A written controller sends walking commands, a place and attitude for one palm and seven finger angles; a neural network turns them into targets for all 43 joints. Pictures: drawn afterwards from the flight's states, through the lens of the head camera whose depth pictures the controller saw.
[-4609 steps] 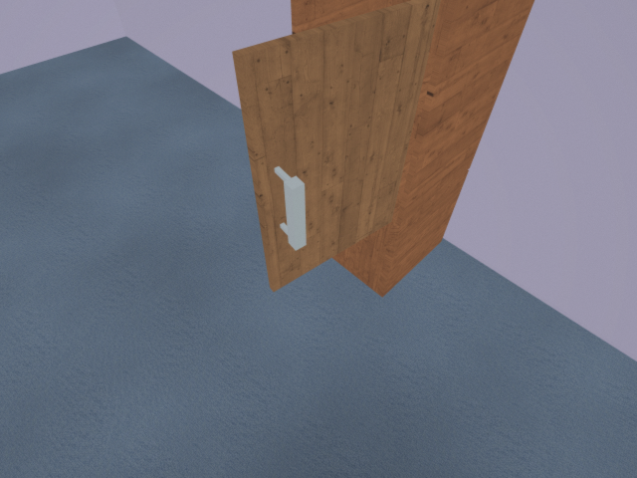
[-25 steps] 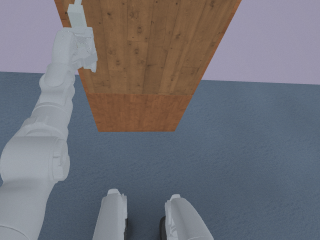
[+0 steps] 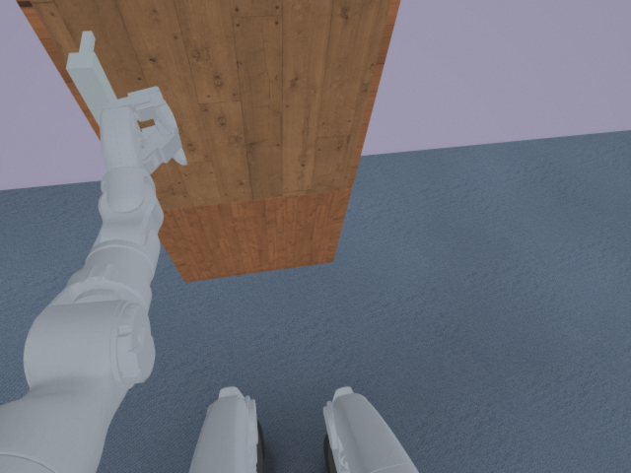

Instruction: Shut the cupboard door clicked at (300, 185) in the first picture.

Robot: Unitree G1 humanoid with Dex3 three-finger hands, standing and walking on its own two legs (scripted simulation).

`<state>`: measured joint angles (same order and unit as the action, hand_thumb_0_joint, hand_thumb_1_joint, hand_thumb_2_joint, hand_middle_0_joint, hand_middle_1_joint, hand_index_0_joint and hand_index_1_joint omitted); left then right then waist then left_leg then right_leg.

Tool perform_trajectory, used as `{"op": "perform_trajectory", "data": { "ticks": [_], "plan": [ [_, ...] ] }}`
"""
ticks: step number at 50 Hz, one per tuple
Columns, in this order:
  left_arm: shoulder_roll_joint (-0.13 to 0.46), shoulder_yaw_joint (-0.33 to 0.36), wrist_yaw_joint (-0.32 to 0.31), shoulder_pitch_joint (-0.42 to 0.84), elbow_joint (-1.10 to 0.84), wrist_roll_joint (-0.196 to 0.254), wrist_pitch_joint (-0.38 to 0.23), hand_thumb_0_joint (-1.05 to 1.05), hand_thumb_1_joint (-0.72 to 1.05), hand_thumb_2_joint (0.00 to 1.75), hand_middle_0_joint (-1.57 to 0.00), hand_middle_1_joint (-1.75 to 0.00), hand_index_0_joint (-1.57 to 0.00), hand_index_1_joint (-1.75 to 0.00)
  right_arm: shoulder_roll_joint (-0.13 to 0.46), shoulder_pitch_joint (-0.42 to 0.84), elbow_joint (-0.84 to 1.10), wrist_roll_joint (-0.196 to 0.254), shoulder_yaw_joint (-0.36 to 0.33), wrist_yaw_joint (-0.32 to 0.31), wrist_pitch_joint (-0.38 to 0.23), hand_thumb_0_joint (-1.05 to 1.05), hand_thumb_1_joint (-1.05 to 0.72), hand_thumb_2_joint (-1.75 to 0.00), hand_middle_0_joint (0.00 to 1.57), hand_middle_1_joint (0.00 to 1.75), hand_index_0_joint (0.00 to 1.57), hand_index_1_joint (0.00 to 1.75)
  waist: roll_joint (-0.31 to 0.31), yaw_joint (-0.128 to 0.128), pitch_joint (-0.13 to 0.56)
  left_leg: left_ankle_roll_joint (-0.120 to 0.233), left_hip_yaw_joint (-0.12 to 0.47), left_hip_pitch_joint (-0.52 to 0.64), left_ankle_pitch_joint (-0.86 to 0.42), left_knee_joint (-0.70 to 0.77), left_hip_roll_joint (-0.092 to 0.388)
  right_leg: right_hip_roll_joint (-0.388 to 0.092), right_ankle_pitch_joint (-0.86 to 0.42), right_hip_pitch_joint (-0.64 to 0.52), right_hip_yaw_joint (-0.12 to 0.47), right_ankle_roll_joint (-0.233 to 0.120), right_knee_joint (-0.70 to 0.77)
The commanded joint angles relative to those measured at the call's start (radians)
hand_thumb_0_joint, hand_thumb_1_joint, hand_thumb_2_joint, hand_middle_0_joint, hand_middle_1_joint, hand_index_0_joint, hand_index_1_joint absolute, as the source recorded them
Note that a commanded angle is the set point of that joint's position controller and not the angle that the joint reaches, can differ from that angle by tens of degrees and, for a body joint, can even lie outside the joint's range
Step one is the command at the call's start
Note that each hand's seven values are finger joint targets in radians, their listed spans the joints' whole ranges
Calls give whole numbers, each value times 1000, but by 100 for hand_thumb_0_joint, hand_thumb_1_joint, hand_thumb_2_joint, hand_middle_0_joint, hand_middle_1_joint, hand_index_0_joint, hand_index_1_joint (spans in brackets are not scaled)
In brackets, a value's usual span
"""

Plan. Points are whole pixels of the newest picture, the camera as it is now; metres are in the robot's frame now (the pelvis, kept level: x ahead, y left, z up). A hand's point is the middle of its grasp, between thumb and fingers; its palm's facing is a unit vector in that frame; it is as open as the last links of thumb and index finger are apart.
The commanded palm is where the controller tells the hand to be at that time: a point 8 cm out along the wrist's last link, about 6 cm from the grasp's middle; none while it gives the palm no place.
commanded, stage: pull the fist back off the door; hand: left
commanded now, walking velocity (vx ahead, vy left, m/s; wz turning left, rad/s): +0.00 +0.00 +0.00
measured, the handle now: (112, 104) +0.59 +0.21 +0.08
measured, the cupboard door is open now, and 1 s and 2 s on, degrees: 0 0 0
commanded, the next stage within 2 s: draw the hand back to the body in 0.32 s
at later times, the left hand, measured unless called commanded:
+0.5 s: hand (168, 175) +0.47 +0.13 +0.08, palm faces +0.11 -0.99 +0.00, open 3.1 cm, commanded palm +0.43 +0.18 +0.10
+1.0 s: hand (67, 204) +0.37 +0.18 +0.18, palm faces +0.12 -0.99 -0.11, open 3.1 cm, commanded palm +0.33 +0.23 +0.19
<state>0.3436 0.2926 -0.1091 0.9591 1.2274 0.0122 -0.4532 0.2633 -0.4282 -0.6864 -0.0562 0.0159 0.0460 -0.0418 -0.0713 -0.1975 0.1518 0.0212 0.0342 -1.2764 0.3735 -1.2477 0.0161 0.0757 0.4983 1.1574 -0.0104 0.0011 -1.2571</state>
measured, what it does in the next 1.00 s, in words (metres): rises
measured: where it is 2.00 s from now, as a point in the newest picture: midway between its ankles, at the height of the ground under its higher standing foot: outside the picture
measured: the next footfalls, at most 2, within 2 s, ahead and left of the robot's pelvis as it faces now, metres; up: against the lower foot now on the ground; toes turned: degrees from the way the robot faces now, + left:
none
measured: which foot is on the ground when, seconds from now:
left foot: down 0.00-1.00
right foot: down 0.00-1.00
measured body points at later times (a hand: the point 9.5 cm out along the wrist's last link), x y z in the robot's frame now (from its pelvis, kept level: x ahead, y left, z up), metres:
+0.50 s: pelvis +0.08 -0.01 +0.04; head +0.17 -0.01 +0.48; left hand +0.45 +0.18 +0.08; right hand +0.23 -0.26 -0.07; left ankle +0.11 +0.11 -0.61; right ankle +0.05 -0.12 -0.61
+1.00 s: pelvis +0.08 -0.02 +0.09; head +0.09 -0.03 +0.54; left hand +0.35 +0.23 +0.18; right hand +0.24 -0.25 -0.01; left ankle +0.11 +0.11 -0.61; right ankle +0.05 -0.12 -0.61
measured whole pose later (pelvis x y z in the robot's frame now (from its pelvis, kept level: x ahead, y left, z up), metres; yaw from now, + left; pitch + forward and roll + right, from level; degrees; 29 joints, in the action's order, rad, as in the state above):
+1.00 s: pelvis +0.08 -0.02 +0.09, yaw +2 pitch +7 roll -1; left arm 0.25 0.14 0.08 -0.04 0.18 0.19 -0.24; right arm 0.25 -0.26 -0.56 0.05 0.01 -0.06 0.00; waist -0.05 -0.01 0.12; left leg 0.00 0.03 -0.60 0.36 -0.83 0.00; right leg 0.05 0.47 0.48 0.01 -0.03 -0.82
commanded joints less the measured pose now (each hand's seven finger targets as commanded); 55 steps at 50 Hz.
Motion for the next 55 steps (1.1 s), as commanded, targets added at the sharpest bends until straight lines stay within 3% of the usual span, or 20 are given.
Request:
{"op": "perform_trajectory", "data": {
  "ticks": [1,2,3,6,9,13,15,22,26,27,35,38,39,41,43,47,48,49,50,55],
  "plan": [
    [206,76,6,326,-318,43,-78,0,90,90,-130,-150,-130,-150,162,-47,121,19,-68,-17,-12,0,-90,-90,20,30,20,30,58,53,425,12,1,369,211,189,-9,-26,163,-217,39,-15,308],
    [188,66,11,306,-378,54,-90,0,90,90,-130,-150,-130,-150,155,-38,128,24,-70,-18,-10,0,-90,-90,20,30,20,30,24,64,462,13,-3,404,174,194,-10,-26,116,-241,41,-15,309],
    [180,62,14,280,-413,59,-102,0,90,90,-130,-150,-130,-150,150,-37,126,26,-73,-21,-6,0,-90,-90,20,30,20,30,39,68,470,12,1,433,146,202,-5,-24,74,-257,33,-15,307],
    [92,-20,26,212,-562,59,-145,0,90,90,-130,-150,-130,-150,136,-19,132,30,-79,-22,-2,0,-90,-90,20,30,20,30,-1,66,461,10,8,546,41,210,1,-16,-44,-254,12,-19,296],
    [26,-58,33,53,-596,66,-138,0,90,90,-130,-150,-130,-150,133,-18,123,33,-91,-24,12,0,-90,-90,20,30,20,30,16,72,462,8,5,619,-107,202,3,-14,-205,-277,0,-16,287],
    [-69,-131,63,-167,-633,94,-84,0,90,90,-130,-150,-130,-150,124,-1,139,42,-95,-20,27,0,-90,-90,20,30,20,30,32,92,429,4,-10,663,-256,208,-3,-19,-396,-334,-11,-13,287],
    [-81,-147,70,-202,-658,98,-63,0,90,90,-130,-150,-130,-150,121,7,146,45,-96,-21,38,0,-90,-90,20,30,20,30,51,90,393,5,-12,667,-286,210,-3,-22,-443,-342,-12,-11,293],
    [-89,-168,66,-248,-826,105,-99,0,90,90,-130,-150,-130,-150,99,63,166,41,-90,-30,39,0,-90,-90,20,30,20,30,23,112,427,-1,-6,739,-430,187,-7,-34,-604,-385,-2,-12,260],
    [-19,-131,72,-391,-1007,108,-95,0,90,90,-130,-150,-130,-150,100,103,219,50,-87,-35,41,0,-90,-90,20,30,20,30,-31,167,518,-1,-15,827,-476,225,-14,-32,-640,-495,6,-18,281],
    [-36,-146,80,-430,-1023,112,-76,0,90,90,-130,-150,-130,-150,92,116,223,55,-83,-36,43,0,-90,-90,20,30,20,30,-18,169,513,-1,-20,840,-486,240,-13,-34,-663,-518,6,-15,295],
    [-46,-137,164,-610,-1047,199,109,0,90,90,-130,-150,-130,-150,91,170,263,96,-57,-74,46,0,-90,-90,20,30,20,30,166,154,250,13,-34,754,-262,379,-23,-46,-609,-646,12,15,459],
    [0,-86,188,-644,-1095,219,110,0,90,90,-130,-150,-130,-150,89,193,266,99,-49,-86,32,0,-90,-90,20,30,20,30,137,171,233,13,-34,777,-244,412,-26,-51,-574,-676,19,14,487],
    [-14,-107,199,-647,-1137,220,102,0,90,90,-130,-150,-130,-150,85,202,271,99,-47,-85,24,0,-90,-90,20,30,20,30,90,172,236,12,-35,798,-245,422,-28,-50,-551,-678,16,9,490],
    [14,-95,214,-681,-1188,223,94,0,90,90,-130,-150,-130,-150,89,214,277,101,-45,-87,10,0,-90,-90,20,30,20,30,33,182,227,14,-34,828,-239,437,-29,-42,-492,-679,15,-1,506],
    [8,-109,228,-702,-1220,226,96,0,90,90,-127,-147,-127,-147,83,231,280,103,-38,-88,-5,0,-90,-90,20,30,20,30,11,180,205,14,-29,847,-213,459,-27,-41,-437,-670,11,-4,524],
    [57,-49,245,-783,-1279,260,126,0,90,90,-116,-135,-116,-135,86,264,293,111,-34,-99,-31,0,-90,-90,20,30,20,30,35,202,183,15,-28,859,-168,500,-29,-42,-359,-707,21,-5,570],
    [163,-73,158,-789,-1289,116,174,0,90,90,-113,-132,-113,-132,69,290,296,111,-41,-116,3,0,-90,-90,20,30,20,30,37,212,167,15,-30,897,-149,546,-34,-81,-361,-727,79,-2,647],
    [103,-101,117,-813,-1325,108,207,0,90,90,-111,-129,-111,-129,60,300,312,109,-32,-125,13,0,-90,-90,20,30,20,30,42,197,127,18,-29,908,-139,572,-33,-85,-332,-733,64,-1,669],
    [93,-108,97,-844,-1358,104,230,0,90,90,-108,-126,-108,-126,62,307,318,110,-31,-131,11,0,-90,-90,20,30,20,30,52,198,106,18,-25,920,-137,583,-30,-81,-311,-728,51,-2,678],
    [111,-93,35,-926,-1422,78,286,0,90,90,-94,-111,-94,-111,63,350,309,106,-16,-152,12,0,-90,-90,20,30,20,30,81,205,6,24,-25,1005,-97,674,-23,-72,-193,-758,28,-10,773]
  ]
}}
